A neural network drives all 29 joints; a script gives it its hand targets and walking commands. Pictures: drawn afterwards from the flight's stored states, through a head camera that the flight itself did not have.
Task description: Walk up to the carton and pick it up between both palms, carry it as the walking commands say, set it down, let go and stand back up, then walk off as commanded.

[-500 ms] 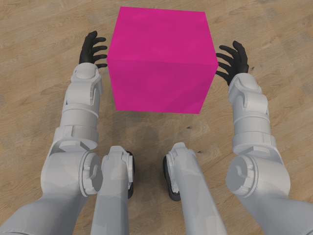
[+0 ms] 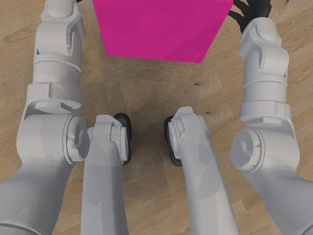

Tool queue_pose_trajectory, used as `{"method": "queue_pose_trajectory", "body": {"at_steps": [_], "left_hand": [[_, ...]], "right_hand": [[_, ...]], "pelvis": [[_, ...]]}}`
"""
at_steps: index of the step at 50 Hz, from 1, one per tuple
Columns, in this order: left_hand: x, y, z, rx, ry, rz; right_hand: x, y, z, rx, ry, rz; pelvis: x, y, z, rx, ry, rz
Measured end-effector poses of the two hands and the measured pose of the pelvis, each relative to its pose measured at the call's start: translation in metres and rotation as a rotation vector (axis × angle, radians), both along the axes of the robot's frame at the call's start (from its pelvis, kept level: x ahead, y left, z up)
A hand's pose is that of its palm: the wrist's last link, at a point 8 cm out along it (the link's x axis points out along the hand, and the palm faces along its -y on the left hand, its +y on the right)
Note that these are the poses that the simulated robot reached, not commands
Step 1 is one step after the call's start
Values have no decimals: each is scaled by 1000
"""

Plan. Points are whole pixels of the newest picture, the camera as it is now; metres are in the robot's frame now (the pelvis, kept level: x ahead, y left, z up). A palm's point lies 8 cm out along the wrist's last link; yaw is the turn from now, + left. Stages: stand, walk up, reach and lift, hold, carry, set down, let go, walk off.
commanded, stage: set down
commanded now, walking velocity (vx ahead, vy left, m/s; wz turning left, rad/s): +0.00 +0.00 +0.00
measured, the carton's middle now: out of the picture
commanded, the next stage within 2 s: none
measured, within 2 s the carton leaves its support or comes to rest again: rests again in 1.90 s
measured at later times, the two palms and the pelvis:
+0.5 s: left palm out of the picture +0.59 +0.12 -0.17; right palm (244, 5) +0.54 -0.23 -0.17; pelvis +0.00 -0.01 -0.08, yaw -1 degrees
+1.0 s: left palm out of the picture +0.61 +0.13 -0.25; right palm (232, 12) +0.54 -0.24 -0.24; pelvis +0.01 +0.00 -0.09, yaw -1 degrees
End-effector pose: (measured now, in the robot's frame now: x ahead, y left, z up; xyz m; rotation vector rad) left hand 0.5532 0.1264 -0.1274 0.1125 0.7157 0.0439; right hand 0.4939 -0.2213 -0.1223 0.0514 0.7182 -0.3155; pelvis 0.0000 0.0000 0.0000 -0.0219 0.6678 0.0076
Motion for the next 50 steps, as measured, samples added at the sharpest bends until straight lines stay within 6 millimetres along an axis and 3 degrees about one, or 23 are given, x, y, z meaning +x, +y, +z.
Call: {"method": "queue_pose_trajectory", "body": {"at_steps": [4,7,15,25,34,39,50], "left_hand": [[7,1,-28,-3,-41,15],[12,0,-50,-26,-57,27],[31,-8,-47,6,-80,10],[40,-5,-46,-39,-49,-40],[51,-2,-53,-108,-53,-33],[59,-3,-66,-116,-80,-28],[53,-1,-120,-124,-16,-44]], "right_hand": [[7,5,-31,-32,-35,-34],[9,4,-54,-38,-44,-79],[32,-2,-51,-43,-64,-38],[41,-11,-52,37,-58,24],[50,-16,-56,71,-87,26],[57,-17,-64,72,-124,29],[46,-14,-114,113,-64,43]], "pelvis": [[-14,1,-8,-7,-143,5],[-16,1,-28,-11,-125,4],[-18,-1,-65,-14,-181,-3],[-2,-6,-79,-2,-31,-20],[10,-6,-75,-8,44,-14],[11,-3,-75,-3,59,-13],[14,1,-87,2,14,-18]]}}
